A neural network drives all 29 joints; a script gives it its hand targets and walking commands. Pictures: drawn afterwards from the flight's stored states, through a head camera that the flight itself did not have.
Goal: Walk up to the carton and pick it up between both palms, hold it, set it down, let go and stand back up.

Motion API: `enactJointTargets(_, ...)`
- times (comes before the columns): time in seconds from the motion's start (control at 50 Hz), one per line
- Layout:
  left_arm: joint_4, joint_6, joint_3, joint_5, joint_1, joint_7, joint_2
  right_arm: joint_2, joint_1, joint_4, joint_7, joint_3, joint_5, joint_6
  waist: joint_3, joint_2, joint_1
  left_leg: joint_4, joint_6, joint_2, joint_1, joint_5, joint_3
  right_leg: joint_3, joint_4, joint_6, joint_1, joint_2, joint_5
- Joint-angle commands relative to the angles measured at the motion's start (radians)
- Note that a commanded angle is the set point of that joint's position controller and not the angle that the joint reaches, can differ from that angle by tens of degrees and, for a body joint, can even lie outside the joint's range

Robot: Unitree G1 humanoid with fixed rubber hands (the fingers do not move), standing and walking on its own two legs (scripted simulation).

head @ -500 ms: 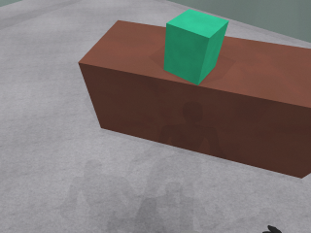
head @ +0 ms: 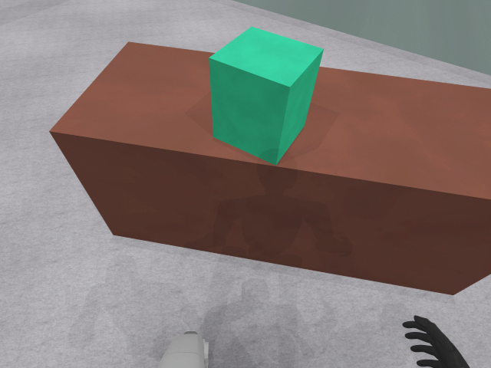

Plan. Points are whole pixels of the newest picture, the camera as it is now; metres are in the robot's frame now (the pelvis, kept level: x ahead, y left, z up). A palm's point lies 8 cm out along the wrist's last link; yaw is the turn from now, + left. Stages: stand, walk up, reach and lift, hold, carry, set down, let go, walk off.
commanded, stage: walk up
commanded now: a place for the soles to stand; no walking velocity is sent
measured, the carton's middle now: (263, 96) +0.76 -0.02 -0.02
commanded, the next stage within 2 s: none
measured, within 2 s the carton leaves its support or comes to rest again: neither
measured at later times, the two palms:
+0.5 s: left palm (107, 211) +0.40 +0.31 -0.08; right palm (429, 354) +0.16 -0.28 -0.06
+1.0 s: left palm (101, 188) +0.48 +0.36 -0.10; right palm (382, 215) +0.43 -0.28 -0.07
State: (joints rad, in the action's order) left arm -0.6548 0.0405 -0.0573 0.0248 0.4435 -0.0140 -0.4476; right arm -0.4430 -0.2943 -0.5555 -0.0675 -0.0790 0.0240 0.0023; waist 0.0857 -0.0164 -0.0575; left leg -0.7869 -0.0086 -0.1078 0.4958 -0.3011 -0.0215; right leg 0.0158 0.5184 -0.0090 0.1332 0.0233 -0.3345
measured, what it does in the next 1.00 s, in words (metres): walks ahead: left foot, then right foot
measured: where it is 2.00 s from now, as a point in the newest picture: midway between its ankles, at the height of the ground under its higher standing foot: (235, 319)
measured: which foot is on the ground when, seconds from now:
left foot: up 0.00-0.06, down 0.08-0.60, up 0.62-0.94, down 0.96-1.00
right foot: down 0.00-0.10, up 0.12-0.54, down 0.56-0.98, up 1.00-1.00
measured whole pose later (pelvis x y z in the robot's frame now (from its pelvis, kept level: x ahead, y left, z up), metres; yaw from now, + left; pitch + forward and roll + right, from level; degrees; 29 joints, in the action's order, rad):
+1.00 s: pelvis +0.34 +0.05 -0.02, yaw -8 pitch -5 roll +1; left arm -0.61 -0.03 -0.05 -0.01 0.27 -0.02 -0.47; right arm -0.45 -0.26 -0.60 0.02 -0.03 -0.01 -0.02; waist 0.16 0.05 -0.05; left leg -0.66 0.01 -0.02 0.37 -0.20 -0.02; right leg 0.00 0.77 -0.02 0.27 0.07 -0.41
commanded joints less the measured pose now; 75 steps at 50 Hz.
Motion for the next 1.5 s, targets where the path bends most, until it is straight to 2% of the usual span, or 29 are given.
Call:
enactJointTargets(0.0,0.126,0.014,-0.068,-0.002,-0.072,-0.010,-0.215,-0.133,-0.076,0.081,0.015,-0.068,0.001,0.028,-0.008,0.101,0.085,0.189,-0.001,0.057,-0.314,0.177,-0.078,0.121,-0.068,0.154,0.211,0.158,-0.031)
enactJointTargets(0.04,0.138,0.005,-0.049,-0.003,-0.017,-0.012,-0.145,-0.214,-0.230,0.047,0.038,-0.105,0.008,0.036,-0.125,-0.107,0.160,0.261,-0.042,0.007,-0.580,-0.017,0.029,0.018,0.344,0.101,0.316,0.051,-0.035)
enactJointTargets(0.06,0.161,0.004,-0.031,-0.011,0.021,-0.013,-0.065,-0.288,-0.274,0.057,0.050,-0.122,0.029,0.039,-0.163,-0.306,0.181,0.368,-0.108,-0.186,-0.637,-0.309,0.356,-0.011,0.625,0.045,0.486,-0.055,-0.271)
enactJointTargets(0.08,0.191,-0.010,-0.055,-0.015,0.018,0.002,-0.134,-0.292,-0.247,0.097,0.058,-0.115,0.031,0.037,-0.119,-0.232,0.151,0.567,-0.211,-0.334,-0.545,-0.472,0.724,0.122,0.746,0.030,0.548,-0.094,-0.285)
enactJointTargets(0.1,0.207,-0.033,-0.066,-0.003,-0.036,0.013,-0.205,-0.293,-0.203,0.105,0.065,-0.117,0.013,0.036,-0.010,-0.171,0.137,0.612,-0.276,-0.371,-0.446,-0.515,0.749,0.136,0.817,0.025,0.575,-0.022,-0.259)
enactJointTargets(0.14,0.173,-0.022,-0.071,-0.002,-0.061,0.005,-0.216,-0.271,-0.163,0.094,0.077,-0.097,0.004,0.046,0.093,-0.040,0.107,0.545,-0.204,-0.286,-0.356,-0.282,0.496,0.162,0.774,0.036,0.556,0.011,-0.171)
enactJointTargets(0.18,0.133,-0.018,-0.066,-0.016,-0.011,-0.007,-0.164,-0.250,-0.129,0.106,0.080,-0.080,0.003,0.051,0.055,-0.098,0.071,0.484,-0.157,-0.195,-0.323,0.070,0.233,0.135,0.657,0.029,0.443,0.027,-0.073)
enactJointTargets(0.22,0.123,-0.029,-0.057,-0.018,-0.001,-0.017,-0.130,-0.232,-0.139,0.114,0.071,-0.072,0.010,0.058,0.031,-0.158,0.067,0.463,-0.161,-0.161,-0.316,0.261,0.121,0.088,0.620,0.014,0.395,-0.001,-0.021)
enactJointTargets(0.32,0.177,-0.037,-0.036,0.002,-0.162,-0.026,-0.103,-0.210,-0.238,0.122,0.069,-0.058,-0.005,0.052,0.044,-0.128,0.124,0.414,-0.153,-0.150,-0.443,0.475,0.011,0.009,0.349,-0.001,0.455,0.002,0.076)
enactJointTargets(0.42,0.192,-0.040,-0.040,0.009,-0.234,-0.031,-0.104,-0.241,-0.229,0.129,0.062,-0.055,-0.012,0.036,0.009,-0.156,0.127,0.408,-0.136,-0.174,-0.390,0.323,-0.004,-0.063,0.151,0.030,0.286,0.009,0.151)
enactJointTargets(0.46,0.184,-0.039,-0.047,0.011,-0.215,-0.027,-0.110,-0.248,-0.233,0.120,0.063,-0.052,-0.015,0.028,0.004,-0.106,0.104,0.375,-0.129,-0.199,-0.384,0.280,0.016,-0.059,0.102,0.048,0.225,0.001,0.156)
enactJointTargets(0.5,0.146,-0.026,-0.070,0.017,-0.093,-0.015,-0.153,-0.229,-0.218,0.122,0.061,-0.040,-0.014,0.023,-0.072,-0.016,0.018,0.141,-0.100,-0.164,-0.313,0.321,-0.029,-0.035,0.042,0.080,0.015,-0.032,0.147)
enactJointTargets(0.52,0.118,-0.018,-0.088,0.024,-0.004,-0.004,-0.203,-0.187,-0.246,0.120,0.058,-0.019,-0.016,0.023,-0.143,0.097,-0.031,-0.069,-0.073,-0.107,-0.190,0.260,-0.068,0.081,0.015,0.117,-0.142,0.033,0.061)
enactJointTargets(0.54,0.126,-0.016,-0.110,0.018,0.053,0.014,-0.299,-0.134,-0.272,0.150,0.054,0.001,-0.021,0.028,-0.242,0.284,-0.051,-0.341,-0.021,0.021,-0.012,-0.116,-0.100,0.491,-0.063,0.221,-0.272,0.279,0.022)
enactJointTargets(0.56,0.131,-0.024,-0.104,0.002,0.055,0.026,-0.296,-0.191,-0.215,0.172,0.060,-0.013,-0.013,0.015,-0.147,0.196,-0.044,-0.412,-0.005,0.079,0.116,-0.350,-0.017,0.719,-0.193,0.316,-0.248,0.370,0.033)
enactJointTargets(0.58,0.134,-0.019,-0.098,-0.013,0.065,0.030,-0.253,-0.244,-0.158,0.181,0.067,-0.038,-0.008,0.004,-0.103,0.123,-0.061,-0.479,-0.010,0.044,0.134,-0.334,0.039,0.708,-0.205,0.351,-0.210,0.378,0.078)
enactJointTargets(0.64,0.147,-0.013,-0.075,-0.027,-0.056,0.040,-0.226,-0.177,-0.208,0.110,0.057,-0.027,-0.036,0.013,-0.030,0.093,0.042,-0.392,-0.013,-0.001,0.071,-0.214,0.080,0.332,-0.155,0.239,-0.058,0.254,0.301)
enactJointTargets(0.76,0.162,0.000,-0.043,-0.019,-0.199,0.021,-0.178,-0.131,-0.147,0.072,0.068,-0.011,-0.032,-0.007,-0.013,0.204,0.073,-0.131,0.025,0.030,-0.145,-0.052,0.027,0.069,-0.098,0.222,0.217,0.155,0.597)
enactJointTargets(0.82,0.150,-0.017,-0.040,-0.026,-0.192,0.009,-0.178,-0.135,-0.100,0.044,0.080,-0.005,-0.037,0.000,-0.041,0.256,0.042,0.035,0.025,0.062,-0.169,0.122,-0.013,0.048,-0.006,0.187,0.159,0.132,0.628)
enactJointTargets(0.9,0.147,-0.053,-0.037,-0.034,-0.196,-0.003,-0.176,-0.196,-0.072,0.005,0.099,-0.027,-0.032,-0.001,-0.077,0.110,0.063,0.258,-0.004,0.091,-0.388,0.295,-0.015,0.038,0.147,0.111,0.253,0.099,0.254)
enactJointTargets(0.94,0.119,-0.058,-0.025,-0.050,-0.103,-0.003,-0.126,-0.279,-0.023,0.021,0.103,-0.044,-0.019,0.003,-0.117,-0.145,0.057,0.357,-0.097,-0.152,-0.359,0.263,0.291,-0.040,0.326,0.021,0.275,0.013,-0.084)
enactJointTargets(0.96,0.103,-0.083,-0.038,-0.048,-0.061,0.008,-0.171,-0.286,0.004,0.038,0.102,-0.040,-0.024,0.001,-0.128,-0.160,0.050,0.412,-0.208,-0.254,-0.246,0.100,0.424,0.003,0.393,0.009,0.184,-0.010,-0.242)
enactJointTargets(0.98,0.085,-0.101,-0.052,-0.038,-0.089,0.013,-0.203,-0.291,0.046,0.044,0.102,-0.042,-0.020,0.003,-0.075,-0.189,0.065,0.461,-0.247,-0.279,-0.189,-0.008,0.495,0.035,0.471,0.002,0.189,0.005,-0.276)
enactJointTargets(1.1,0.029,-0.072,-0.050,-0.025,-0.105,0.000,-0.187,-0.237,0.103,0.011,0.103,-0.018,-0.021,-0.007,-0.110,-0.240,0.072,0.359,-0.137,-0.141,-0.261,0.133,0.263,0.009,0.301,0.034,0.185,0.016,-0.224)
enactJointTargets(1.18,-0.027,-0.051,-0.045,-0.022,-0.090,0.007,-0.187,-0.224,0.135,-0.014,0.089,-0.004,-0.043,-0.030,-0.134,-0.195,0.047,0.276,-0.070,-0.088,-0.202,0.103,0.195,-0.012,-0.041,0.040,0.009,0.006,0.078)
enactJointTargets(1.22,-0.015,-0.044,-0.062,-0.019,-0.192,0.008,-0.262,-0.168,0.098,-0.026,0.081,0.013,-0.049,-0.023,-0.090,0.020,0.082,0.168,0.009,0.028,-0.172,0.020,0.087,0.241,-0.155,0.091,0.113,0.174,-0.090)
enactJointTargets(1.26,0.009,-0.034,-0.050,-0.017,-0.334,-0.001,-0.226,-0.202,0.087,-0.064,0.078,-0.012,-0.051,-0.036,-0.013,0.086,0.108,0.110,0.006,0.047,-0.384,-0.051,0.061,0.205,-0.189,0.130,0.408,0.213,-0.279)
enactJointTargets(1.32,-0.041,-0.033,-0.044,-0.032,-0.303,-0.005,-0.214,-0.224,0.112,-0.106,0.066,-0.018,-0.055,-0.015,0.031,0.093,0.087,0.286,-0.009,0.008,-0.280,0.091,0.093,0.045,-0.134,0.064,0.249,0.113,-0.151)
enactJointTargets(1.48,-0.107,-0.026,-0.028,-0.043,-0.344,-0.002,-0.199,-0.211,0.119,-0.225,0.057,-0.002,-0.047,0.005,-0.007,0.091,0.070,0.342,0.004,0.010,-0.289,0.160,0.102,0.040,-0.164,0.057,0.130,0.126,-0.074)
